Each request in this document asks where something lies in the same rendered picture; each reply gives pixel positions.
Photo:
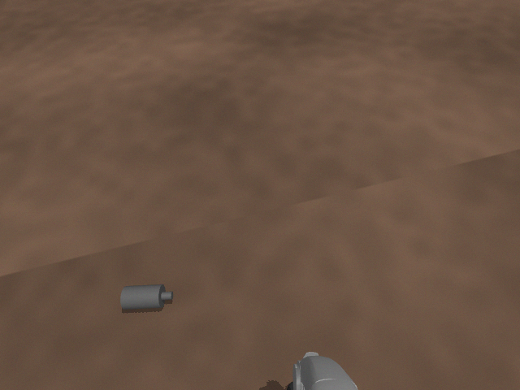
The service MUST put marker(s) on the bottle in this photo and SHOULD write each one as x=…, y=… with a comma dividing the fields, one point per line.
x=144, y=296

